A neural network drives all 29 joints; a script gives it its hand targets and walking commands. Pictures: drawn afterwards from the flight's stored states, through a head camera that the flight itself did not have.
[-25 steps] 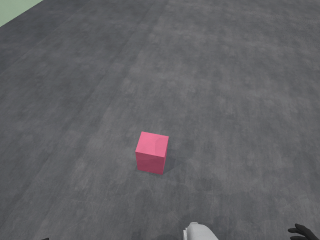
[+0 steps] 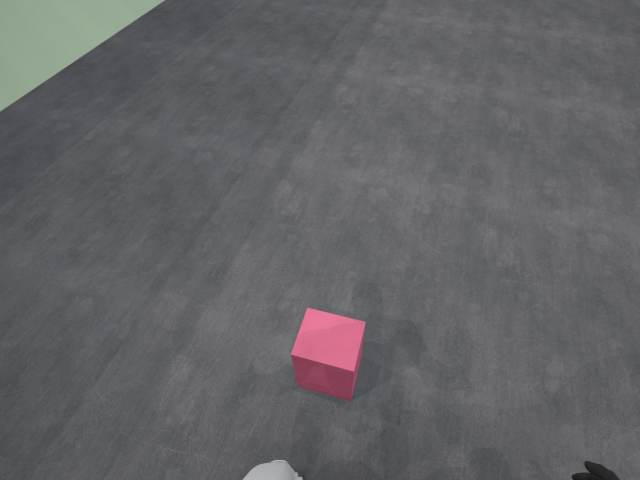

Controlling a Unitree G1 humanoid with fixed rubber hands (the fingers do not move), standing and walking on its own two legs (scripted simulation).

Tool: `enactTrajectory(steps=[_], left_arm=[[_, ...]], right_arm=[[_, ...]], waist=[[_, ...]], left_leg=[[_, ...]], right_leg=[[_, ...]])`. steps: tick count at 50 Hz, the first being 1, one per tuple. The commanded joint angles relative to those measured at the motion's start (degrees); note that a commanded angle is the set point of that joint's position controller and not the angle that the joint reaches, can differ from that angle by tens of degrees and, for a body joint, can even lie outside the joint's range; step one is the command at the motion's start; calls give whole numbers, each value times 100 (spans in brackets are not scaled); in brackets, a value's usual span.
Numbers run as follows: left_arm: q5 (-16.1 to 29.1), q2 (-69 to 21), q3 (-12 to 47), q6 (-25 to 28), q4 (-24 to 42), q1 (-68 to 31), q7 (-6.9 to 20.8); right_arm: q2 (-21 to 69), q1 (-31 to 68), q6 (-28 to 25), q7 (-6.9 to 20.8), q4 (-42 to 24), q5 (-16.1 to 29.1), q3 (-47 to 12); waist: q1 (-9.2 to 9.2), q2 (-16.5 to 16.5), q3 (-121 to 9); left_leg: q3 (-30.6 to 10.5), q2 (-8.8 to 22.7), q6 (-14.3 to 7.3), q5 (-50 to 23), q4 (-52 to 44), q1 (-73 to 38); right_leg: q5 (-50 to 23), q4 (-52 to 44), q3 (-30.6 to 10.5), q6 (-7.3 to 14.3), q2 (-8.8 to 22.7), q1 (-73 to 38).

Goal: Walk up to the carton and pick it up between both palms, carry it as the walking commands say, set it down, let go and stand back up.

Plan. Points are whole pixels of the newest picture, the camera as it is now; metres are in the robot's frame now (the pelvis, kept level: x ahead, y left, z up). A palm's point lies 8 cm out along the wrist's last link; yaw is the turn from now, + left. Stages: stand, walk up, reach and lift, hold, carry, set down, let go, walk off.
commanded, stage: walk up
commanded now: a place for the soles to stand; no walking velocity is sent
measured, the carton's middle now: (329, 356) +0.53 +0.04 -0.64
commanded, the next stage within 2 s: none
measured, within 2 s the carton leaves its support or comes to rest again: neither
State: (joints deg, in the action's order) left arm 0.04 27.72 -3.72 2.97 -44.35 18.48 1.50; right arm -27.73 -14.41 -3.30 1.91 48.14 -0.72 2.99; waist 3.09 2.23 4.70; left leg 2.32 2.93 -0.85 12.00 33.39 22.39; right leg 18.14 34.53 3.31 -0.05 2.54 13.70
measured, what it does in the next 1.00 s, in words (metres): shifts its weight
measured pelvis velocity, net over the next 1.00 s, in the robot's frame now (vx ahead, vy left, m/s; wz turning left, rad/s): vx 0.08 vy -0.01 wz -0.04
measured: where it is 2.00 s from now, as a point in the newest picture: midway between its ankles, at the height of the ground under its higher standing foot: outside the picture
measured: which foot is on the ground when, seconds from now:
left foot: down 0.00-1.00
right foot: down 0.00-1.00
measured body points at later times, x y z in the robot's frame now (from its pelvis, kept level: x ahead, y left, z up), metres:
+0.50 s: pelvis +0.07 -0.01 +0.01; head +0.09 -0.01 +0.46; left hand +0.19 +0.32 -0.09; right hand +0.20 -0.33 -0.10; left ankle +0.11 +0.12 -0.73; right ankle +0.05 -0.13 -0.73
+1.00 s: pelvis +0.08 -0.01 +0.02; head +0.08 -0.01 +0.47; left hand +0.21 +0.30 -0.09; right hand +0.16 -0.35 -0.10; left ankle +0.11 +0.12 -0.73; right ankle +0.05 -0.13 -0.73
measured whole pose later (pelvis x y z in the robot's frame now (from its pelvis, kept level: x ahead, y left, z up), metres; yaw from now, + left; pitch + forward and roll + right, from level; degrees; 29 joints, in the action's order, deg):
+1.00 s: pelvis +0.08 -0.01 +0.02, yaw -3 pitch -2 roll +0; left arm -0.2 23.1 -1.3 0.8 -62.0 3.8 0.3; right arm -24.5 -3.8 -1.3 0.2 64.7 -0.7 0.0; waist -1.0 0.4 2.3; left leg 4.7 3.7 1.6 8.5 19.2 8.4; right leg 13.0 18.8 -0.2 0.1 -0.1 3.7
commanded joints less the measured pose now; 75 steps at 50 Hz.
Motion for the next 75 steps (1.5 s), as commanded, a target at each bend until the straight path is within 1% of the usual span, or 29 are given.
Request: enactTrajectory(steps=[1,2,4,5,8,10,12,13,20,31,35,38,41,44,51,52,54,55,58,63,65,66,67,68,69,70,72,74,75], left_arm=[[56,487,54,-28,276,-272,-105],[84,622,47,-140,145,27,-135],[36,928,-73,-147,-65,17,-180],[-37,950,-119,-166,-201,51,-166],[-67,794,-77,-102,-568,207,-159],[-124,703,-79,-57,-704,73,-154],[-150,994,-34,30,-595,-466,-119],[-108,937,-16,33,-689,-741,-108],[89,777,130,-23,-1062,-1028,-152],[31,628,162,-146,-1455,-1849,-151],[51,647,126,-169,-1489,-1815,-158],[2,667,99,-162,-1495,-1751,-152],[4,648,89,-171,-1517,-1781,-150],[-8,610,100,-169,-1520,-1792,-152],[-13,648,36,-163,-1524,-1641,-133],[7,1564,-247,-36,-1558,-511,-422],[-31,1807,-424,81,-1341,99,-677],[-4,1641,-446,128,-1140,-145,-757],[-60,1428,-382,181,-764,-227,-803],[-175,1523,-320,107,-294,-411,-672],[-125,1503,-259,31,-116,-439,-653],[-100,1208,-194,-8,-138,-174,-662],[-38,701,-21,-24,42,-37,-695],[21,840,-56,-91,-95,-27,-750],[42,1080,-125,-99,-239,205,-784],[33,1113,-129,-68,-345,234,-733],[11,1009,-125,46,-381,338,-595],[-82,957,-161,39,-411,399,-473],[-114,881,-190,34,-459,425,-427]], right_arm=[[-1140,-563,-97,-171,87,-116,276],[-1521,-162,-97,-160,-191,35,323],[-1369,243,-35,-147,-174,-7,319],[-1402,172,-1,-141,-92,-60,371],[-1001,780,37,-136,-106,-30,202],[-832,860,98,-120,21,2,124],[-623,855,103,-107,86,102,29],[-641,980,86,-111,202,59,42],[-752,1108,20,-191,750,125,-53],[-607,1510,124,-194,1273,114,-132],[-635,1444,104,-205,1364,65,-126],[-569,1600,138,-184,1330,69,-176],[-593,1461,120,-208,1426,-27,-145],[-625,1449,134,-201,1433,31,-159],[-572,1482,139,-200,1311,23,-181],[-1391,1771,478,57,705,-386,240],[-737,1837,724,194,133,-300,130],[-621,1709,798,208,93,-290,153],[-740,1498,841,278,-279,-274,359],[-592,1360,820,263,-545,-114,494],[-747,835,757,217,-396,-156,610],[-987,512,683,165,-345,-222,707],[-1575,440,605,110,-460,-301,783],[-1587,722,588,90,-558,-141,735],[-1395,942,614,59,-681,-116,683],[-1076,1097,631,4,-723,-130,570],[-1088,1095,614,-11,-696,-195,554],[-918,1037,578,-25,-696,-116,449],[-885,1078,569,-3,-764,-89,420]], waist=[[-485,482,-550],[-457,855,-600],[-371,461,-469],[-369,677,-488],[-163,906,-440],[-137,643,-375],[-363,-503,-223],[-423,-272,-77],[-253,-151,-826],[-344,-423,-624],[-333,-34,-683],[-276,-629,-677],[-367,13,-517],[-319,-360,-584],[-367,-304,-393],[7,318,-44],[183,-748,-297],[22,-515,-367],[-154,-398,-295],[-219,-1339,-308],[-461,-1093,-547],[-599,-446,-559],[-695,1285,-569],[-768,1147,-936],[-522,700,-831],[-340,265,-400],[-328,1025,-227],[-310,672,-533],[-241,646,-717]], left_leg=[[-1432,930,-365,-289,-1118,-1911],[-2746,1883,-1139,239,-1592,-1412],[-2389,1775,-1397,920,-1564,-831],[-2240,1522,-1235,1466,-1645,-828],[-1307,1037,-775,370,-1152,-191],[-1016,830,-476,1168,-1034,228],[-669,311,-126,1382,-557,-134],[-409,194,-95,913,-456,-557],[-422,542,-154,-1819,-540,-1439],[-444,575,-28,-1081,-1449,-1688],[-269,614,-7,-1534,-1492,-1757],[-320,571,-7,-876,-1543,-1810],[-176,551,18,-857,-1564,-1764],[-236,581,-34,-737,-1633,-1945],[-199,580,30,-569,-1549,-1812],[64,259,-1,84,-425,-657],[-789,252,-35,1542,1355,1316],[-1139,366,-147,1591,1917,1474],[-909,391,-7,1188,2311,1123],[-192,2,-19,1023,1157,-489],[10,-224,-107,423,197,-1478],[-543,53,-284,725,-630,-1876],[-2224,1453,-777,398,-1330,-1858],[-2610,1962,-1497,166,-1542,-1180],[-2188,1778,-1599,2,-1269,-898],[-1835,1590,-1480,346,-1132,-496],[-1248,1150,-1200,-105,-799,-341],[-1188,1183,-1191,-245,-478,-449],[-1342,1220,-1107,549,-448,61]], right_leg=[[54,711,-80,340,244,1536],[1387,1268,-142,141,-177,1409],[1640,1475,-393,169,24,1094],[1419,1499,-498,200,104,1132],[472,357,-182,164,0,189],[107,-415,-205,274,-68,-313],[958,-1316,-1592,609,721,467],[698,-1399,-1491,606,739,668],[-2449,-1024,-656,334,532,-471],[-1560,-1687,-625,222,433,-531],[-1826,-1680,-646,228,466,-818],[-1317,-1946,-604,170,439,-605],[-1403,-1933,-775,249,487,-616],[-1089,-2001,-762,228,438,-445],[-1316,-2018,-759,243,435,-405],[-1486,-1838,-1622,605,990,-889],[-2733,-1541,-2644,1317,1931,-2081],[-3141,-1309,-2421,1383,2044,-2002],[-3172,-1206,-1945,1276,1586,-1246],[-2760,-514,-1356,1099,865,307],[-2036,80,-1294,853,655,953],[-931,974,-943,543,219,1276],[848,2161,-526,188,-575,2007],[2068,3146,-726,190,-505,1572],[1947,3387,-800,208,-311,1419],[1776,3195,-637,172,-110,1373],[1353,1931,-298,138,-21,1148],[1093,968,-267,122,-193,438],[473,511,-197,169,-288,-248]])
